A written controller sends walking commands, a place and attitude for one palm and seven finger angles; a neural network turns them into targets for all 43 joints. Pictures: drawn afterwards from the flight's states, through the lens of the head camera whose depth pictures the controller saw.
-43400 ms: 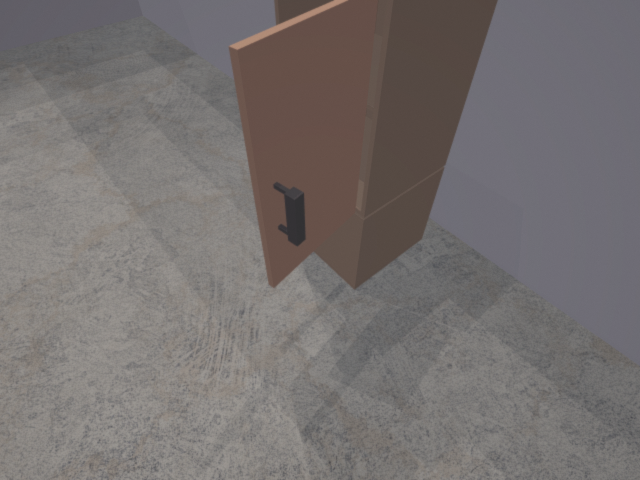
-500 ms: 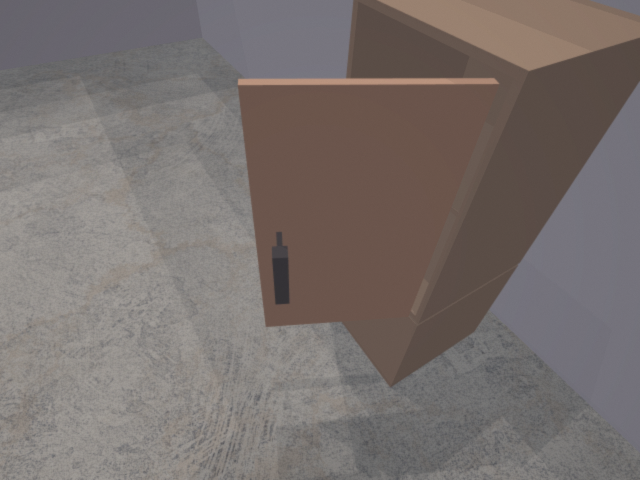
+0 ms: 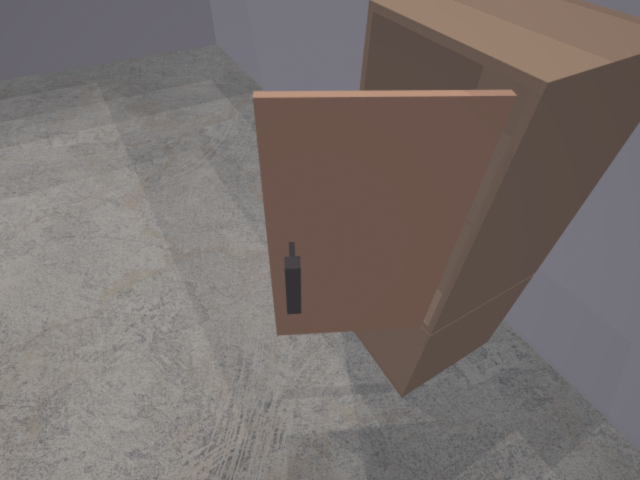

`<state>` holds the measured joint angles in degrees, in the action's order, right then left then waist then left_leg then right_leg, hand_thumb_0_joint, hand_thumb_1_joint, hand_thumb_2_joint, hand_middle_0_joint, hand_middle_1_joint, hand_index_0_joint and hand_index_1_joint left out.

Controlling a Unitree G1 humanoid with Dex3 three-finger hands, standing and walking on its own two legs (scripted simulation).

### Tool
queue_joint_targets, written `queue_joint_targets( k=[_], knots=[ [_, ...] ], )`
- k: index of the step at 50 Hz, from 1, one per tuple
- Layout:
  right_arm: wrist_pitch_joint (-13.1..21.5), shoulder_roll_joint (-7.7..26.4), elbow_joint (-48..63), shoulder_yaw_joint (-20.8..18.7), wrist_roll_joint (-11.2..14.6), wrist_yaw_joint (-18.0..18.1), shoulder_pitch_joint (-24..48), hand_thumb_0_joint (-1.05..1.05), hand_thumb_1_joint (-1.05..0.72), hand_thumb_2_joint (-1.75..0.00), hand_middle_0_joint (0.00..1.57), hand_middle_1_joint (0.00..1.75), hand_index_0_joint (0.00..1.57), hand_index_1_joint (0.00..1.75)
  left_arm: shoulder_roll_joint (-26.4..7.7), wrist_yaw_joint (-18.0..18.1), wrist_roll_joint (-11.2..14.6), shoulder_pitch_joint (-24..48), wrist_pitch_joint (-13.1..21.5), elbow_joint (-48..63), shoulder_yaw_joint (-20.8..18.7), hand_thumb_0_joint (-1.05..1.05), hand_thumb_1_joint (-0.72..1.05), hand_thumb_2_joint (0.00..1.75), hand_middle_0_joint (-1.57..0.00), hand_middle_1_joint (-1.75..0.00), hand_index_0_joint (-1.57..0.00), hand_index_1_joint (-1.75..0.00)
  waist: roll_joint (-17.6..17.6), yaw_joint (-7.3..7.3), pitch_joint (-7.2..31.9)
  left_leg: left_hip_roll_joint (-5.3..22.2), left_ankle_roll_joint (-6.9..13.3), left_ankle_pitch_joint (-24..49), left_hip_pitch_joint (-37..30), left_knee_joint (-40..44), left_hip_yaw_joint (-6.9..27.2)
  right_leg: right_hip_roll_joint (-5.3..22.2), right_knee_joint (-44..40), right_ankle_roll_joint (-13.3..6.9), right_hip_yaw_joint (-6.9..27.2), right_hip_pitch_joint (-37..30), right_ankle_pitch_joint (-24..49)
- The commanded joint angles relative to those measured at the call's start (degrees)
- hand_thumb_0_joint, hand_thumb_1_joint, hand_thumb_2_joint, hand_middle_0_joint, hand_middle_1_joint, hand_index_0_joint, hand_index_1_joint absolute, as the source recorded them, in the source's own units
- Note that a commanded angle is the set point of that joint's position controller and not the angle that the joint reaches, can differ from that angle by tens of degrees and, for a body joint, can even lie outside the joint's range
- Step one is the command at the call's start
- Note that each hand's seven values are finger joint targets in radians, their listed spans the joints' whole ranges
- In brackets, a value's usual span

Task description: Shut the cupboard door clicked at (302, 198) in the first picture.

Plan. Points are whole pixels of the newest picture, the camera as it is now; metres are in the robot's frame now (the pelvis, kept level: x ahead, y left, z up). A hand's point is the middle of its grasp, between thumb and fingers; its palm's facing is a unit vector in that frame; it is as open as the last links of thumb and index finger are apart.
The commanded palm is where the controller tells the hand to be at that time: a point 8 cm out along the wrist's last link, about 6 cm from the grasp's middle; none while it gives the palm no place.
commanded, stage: look again from close up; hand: left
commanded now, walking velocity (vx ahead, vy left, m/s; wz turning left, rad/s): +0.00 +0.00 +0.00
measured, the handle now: (292, 277) +0.48 +0.08 -0.09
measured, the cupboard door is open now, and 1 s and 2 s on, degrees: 64 64 64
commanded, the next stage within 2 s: shuffle to correct the standing spot in 0.34 s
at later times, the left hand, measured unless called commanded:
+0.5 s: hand out of the picture +0.01 +0.13 -0.17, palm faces +0.03 -0.98 -0.18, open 7.3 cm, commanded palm none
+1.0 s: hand out of the picture +0.01 +0.03 -0.18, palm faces +0.15 -0.98 -0.15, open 7.3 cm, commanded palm none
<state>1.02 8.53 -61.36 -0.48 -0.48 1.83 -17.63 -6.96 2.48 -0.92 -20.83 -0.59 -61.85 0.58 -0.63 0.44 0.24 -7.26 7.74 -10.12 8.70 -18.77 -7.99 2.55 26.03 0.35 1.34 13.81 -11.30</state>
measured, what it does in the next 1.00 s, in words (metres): shifts its weight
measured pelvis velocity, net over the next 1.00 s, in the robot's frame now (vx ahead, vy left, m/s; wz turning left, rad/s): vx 0.05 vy -0.12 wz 0.11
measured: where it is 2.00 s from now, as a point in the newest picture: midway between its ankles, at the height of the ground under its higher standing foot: outside the picture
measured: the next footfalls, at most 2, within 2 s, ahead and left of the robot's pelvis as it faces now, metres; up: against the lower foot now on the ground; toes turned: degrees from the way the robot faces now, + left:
left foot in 1.24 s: +0.09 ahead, -0.06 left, +0.00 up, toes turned +15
right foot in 1.54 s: +0.10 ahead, -0.37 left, +0.00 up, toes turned +11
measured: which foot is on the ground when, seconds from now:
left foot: down 0.00-0.96, up 0.98-1.00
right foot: down 0.00-1.00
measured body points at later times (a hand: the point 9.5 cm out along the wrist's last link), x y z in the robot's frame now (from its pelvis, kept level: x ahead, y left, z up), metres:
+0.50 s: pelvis +0.02 -0.04 +0.00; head +0.03 -0.04 +0.45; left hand +0.01 +0.18 -0.16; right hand +0.01 -0.25 -0.16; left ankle +0.01 +0.01 -0.74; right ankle +0.03 -0.15 -0.74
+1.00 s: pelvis +0.05 -0.12 -0.01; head +0.07 -0.11 +0.44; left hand +0.00 +0.08 -0.17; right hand +0.06 -0.33 -0.17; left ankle +0.01 +0.01 -0.74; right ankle +0.03 -0.15 -0.74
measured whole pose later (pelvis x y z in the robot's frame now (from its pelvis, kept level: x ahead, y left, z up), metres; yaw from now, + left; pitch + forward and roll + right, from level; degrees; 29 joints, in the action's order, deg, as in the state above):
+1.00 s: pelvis +0.05 -0.12 -0.01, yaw +6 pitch +1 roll +1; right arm 0.1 6.6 -64.5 -1.2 -0.9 3.9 -17.8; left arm -6.3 2.0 -1.2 -21.0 -0.7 -60.7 -0.6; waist -1.4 -0.1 -1.3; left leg 0.7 0.9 -19.5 13.4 -32.4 -0.9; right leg -4.3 28.2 -7.1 -8.1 11.5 -18.0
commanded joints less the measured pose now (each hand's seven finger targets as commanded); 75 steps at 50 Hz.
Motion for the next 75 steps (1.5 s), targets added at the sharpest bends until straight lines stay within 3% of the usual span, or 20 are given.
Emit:
queue_joint_targets(
  k=[1,6,21,36,43,48,54,57,59,60,61,62,63,64,65,67,70,72,74,75],
  knots=[
    [1.00,6.07,1.25,-0.87,0.02,0.52,-3.13,0.00,-0.90,-0.90,0.20,0.30,0.20,0.30,-4.14,0.33,-0.20,-2.67,0.96,1.38,-0.69,0.00,0.90,0.90,-0.20,-0.30,-0.20,-0.30,1.54,-0.86,-4.75,15.24,-7.72,-2.47,0.66,8.43,15.79,2.20,-2.04,-2.77,3.35,2.73,1.95],
    [1.27,5.66,0.48,-0.55,0.14,0.90,-3.70,0.00,-0.90,-0.90,0.20,0.30,0.20,0.30,-4.21,0.44,-0.04,-2.60,0.96,0.65,-0.64,0.00,0.90,0.90,-0.20,-0.30,-0.20,-0.30,1.39,-0.80,-3.44,15.19,-8.09,7.14,-1.56,6.35,14.66,2.39,-2.10,-2.54,3.13,1.52,2.99],
    [1.30,4.30,-1.10,0.06,0.12,0.61,-3.93,0.00,-0.90,-0.90,0.20,0.30,0.20,0.30,-4.33,0.44,0.09,-1.42,1.32,0.49,-0.28,0.00,0.90,0.90,-0.20,-0.30,-0.20,-0.30,-0.46,-0.60,-5.24,13.90,-5.67,2.59,1.34,5.06,12.62,3.30,-4.56,-2.74,3.88,-1.23,4.36],
    [0.74,5.22,-2.70,-1.11,-0.68,1.67,-5.64,0.00,-0.90,-0.90,0.20,0.30,0.20,0.30,-3.62,-0.48,-0.61,-3.21,0.38,0.66,-1.18,0.00,0.90,0.90,-0.20,-0.30,-0.20,-0.30,1.65,-0.92,-5.62,18.53,-1.87,3.28,1.66,3.55,19.34,1.37,-0.03,-2.44,-2.10,1.24,0.47],
    [0.36,3.64,-2.35,-1.26,-0.67,2.03,-4.78,0.00,-0.90,-0.90,0.20,0.30,0.20,0.30,-3.57,-0.39,-0.51,-6.44,0.27,1.04,-1.85,0.00,0.90,0.90,-0.20,-0.30,-0.20,-0.30,-0.92,-0.31,-3.60,13.96,-3.64,5.28,7.21,-4.34,13.07,3.39,-1.94,-3.68,-0.12,-5.36,8.53],
    [-0.77,1.15,-2.13,-1.17,-0.48,2.47,-5.01,0.00,-0.90,-0.90,0.20,0.30,0.20,0.30,-5.02,-0.07,-0.53,-7.75,-0.05,1.35,-2.59,0.00,0.90,0.90,-0.20,-0.30,-0.20,-0.30,-7.89,-0.15,-2.96,8.29,-5.99,-9.50,11.52,-16.83,5.16,8.12,-6.31,-4.12,4.12,-8.52,22.11],
    [-1.93,1.87,-0.36,-2.21,-0.17,3.40,-1.37,0.00,-0.90,-0.90,0.20,0.30,0.20,0.30,-5.02,-0.08,-1.25,-7.70,-1.00,3.53,-3.82,0.00,0.90,0.90,-0.20,-0.30,-0.20,-0.30,-1.45,0.89,-3.72,9.41,-6.42,-19.59,19.01,-33.45,3.69,9.51,-7.92,-9.05,5.31,-10.94,33.44],
    [-2.20,1.97,-0.04,-2.50,-0.03,3.59,-2.44,0.00,-0.90,-0.90,0.20,0.30,0.20,0.30,-5.49,-0.16,-1.61,-5.58,-1.42,5.07,-4.30,0.00,0.90,0.90,-0.20,-0.30,-0.20,-0.30,-0.69,-0.21,-4.24,9.76,-5.96,-18.79,17.09,-31.58,2.96,8.80,-9.43,-5.12,5.53,-7.70,29.47],
    [-2.11,2.55,-0.99,-2.90,0.04,3.91,-7.67,0.00,-0.90,-0.90,0.20,0.30,0.20,0.30,-6.55,-0.62,-1.43,-1.62,-1.85,6.77,-5.04,0.00,0.90,0.90,-0.20,-0.30,-0.20,-0.30,-2.58,-3.36,-3.39,9.18,-5.24,-16.64,9.67,-21.00,0.28,5.59,-8.47,2.45,1.59,-4.26,33.34],
    [-1.79,3.13,-3.05,-3.33,0.03,4.17,-14.49,0.00,-0.90,-0.90,0.20,0.30,0.20,0.30,-6.67,-0.80,-1.08,1.40,-1.81,7.52,-5.26,0.00,0.90,0.90,-0.20,-0.30,-0.20,-0.30,-3.15,-7.00,-3.18,8.47,-4.05,-9.77,-0.94,-11.27,-0.68,2.06,-3.57,8.68,-2.32,2.17,37.32],
    [-1.10,5.38,-5.19,-4.21,-0.20,4.77,-23.62,0.00,-0.90,-0.90,0.20,0.30,0.20,0.30,-6.46,-0.89,-0.01,4.48,-1.75,8.49,-5.72,0.00,0.90,0.90,-0.20,-0.30,-0.20,-0.30,2.90,-11.50,-1.32,13.65,0.00,0.46,-12.39,1.91,4.55,-2.41,13.51,15.43,-6.67,9.60,33.74],
    [-1.12,7.25,-2.81,-3.35,-0.42,5.22,-20.12,0.00,-0.90,-0.90,0.20,0.30,0.20,0.30,-3.89,-0.36,1.24,-1.51,-2.14,8.18,-4.96,0.00,0.90,0.90,-0.20,-0.30,-0.20,-0.30,23.36,-8.13,-0.41,34.38,8.86,6.24,-7.72,3.44,30.68,-6.76,44.63,12.01,-1.67,17.84,-19.28],
    [-1.33,6.81,2.28,-2.50,0.01,4.42,-7.29,0.00,-0.90,-0.90,0.20,0.30,0.20,0.30,-6.28,0.11,0.31,-3.42,-2.95,8.19,-5.76,0.00,0.90,0.90,-0.20,-0.30,-0.20,-0.30,14.32,-2.90,-3.66,39.17,11.53,2.68,7.05,4.32,34.31,-2.51,52.70,3.42,7.95,16.69,-23.22],
    [-0.15,5.73,6.47,-2.19,-0.49,3.40,4.06,0.00,-0.90,-0.90,0.20,0.30,0.20,0.30,-5.91,-0.23,-0.76,-5.26,-3.19,8.16,-5.94,0.00,0.90,0.90,-0.20,-0.30,-0.20,-0.30,10.25,1.81,-6.76,35.62,8.27,-6.18,18.53,6.58,28.12,0.03,53.49,-1.33,10.16,12.20,-17.29],
    [0.73,4.65,8.50,-1.57,-0.84,2.97,8.93,0.00,-0.90,-0.90,0.20,0.30,0.20,0.30,-4.05,-0.87,-1.26,-4.22,-2.86,8.35,-5.29,0.00,0.90,0.90,-0.20,-0.30,-0.20,-0.30,10.24,3.97,-10.02,29.41,5.01,-10.32,24.91,8.37,24.66,-0.14,48.78,-0.62,8.01,10.65,-12.35],
    [1.01,4.54,6.57,-1.07,-1.67,1.61,5.99,0.00,-0.90,-0.90,0.20,0.30,0.20,0.30,-0.92,-1.54,-1.06,-5.18,-1.95,6.01,-3.74,0.00,0.90,0.90,-0.20,-0.30,-0.20,-0.30,6.23,3.33,-9.98,21.09,0.69,-10.45,23.15,8.29,14.01,-0.97,36.64,0.84,0.30,6.32,-9.83],
    [0.76,6.58,4.30,-1.79,-1.80,0.88,-1.36,0.00,-0.90,-0.90,0.20,0.30,0.20,0.30,0.03,-1.66,-0.65,-0.35,-0.68,6.30,-2.37,0.00,0.90,0.90,-0.20,-0.30,-0.20,-0.30,4.89,-0.62,-5.27,19.57,0.92,-6.14,8.94,5.20,13.89,-1.02,17.28,1.98,-5.52,6.16,-13.82],
    [0.17,7.91,3.25,-2.35,-1.50,0.43,-2.92,0.00,-0.90,-0.90,0.20,0.30,0.20,0.30,-0.62,-1.49,-0.29,-0.23,0.24,5.76,-2.11,0.00,0.90,0.90,-0.20,-0.30,-0.20,-0.30,5.38,-0.81,-1.24,18.78,-0.40,-5.00,3.79,0.85,13.10,-1.55,5.25,2.60,-6.95,1.98,-11.93],
    [-0.12,6.70,2.73,-2.51,-0.71,-0.01,-3.32,0.00,-0.90,-0.90,0.20,0.30,0.20,0.30,-3.51,-1.09,-0.20,-1.65,1.04,4.52,-2.21,0.00,0.90,0.90,-0.20,-0.30,-0.20,-0.30,1.23,-0.30,0.39,14.64,-4.58,-4.60,5.05,-4.85,9.60,-0.28,-4.42,2.54,-4.27,-4.24,-2.18],
    [-0.12,4.54,2.49,-2.07,-0.37,-0.16,-2.58,0.00,-0.90,-0.90,0.20,0.30,0.20,0.30,-5.61,-0.66,-0.16,-1.24,1.46,4.33,-2.21,0.00,0.90,0.90,-0.20,-0.30,-0.20,-0.30,-0.71,-0.50,-0.72,12.56,-6.23,-2.12,7.25,-6.76,7.92,3.13,-5.78,0.89,2.27,-4.80,1.14]
  ],
)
